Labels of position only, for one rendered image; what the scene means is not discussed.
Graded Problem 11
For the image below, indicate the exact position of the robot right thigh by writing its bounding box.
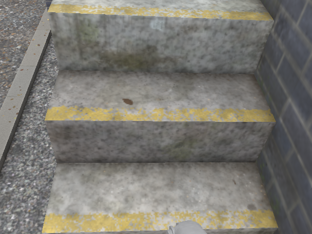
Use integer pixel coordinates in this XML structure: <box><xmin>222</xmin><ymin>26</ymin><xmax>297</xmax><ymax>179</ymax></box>
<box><xmin>166</xmin><ymin>220</ymin><xmax>207</xmax><ymax>234</ymax></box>

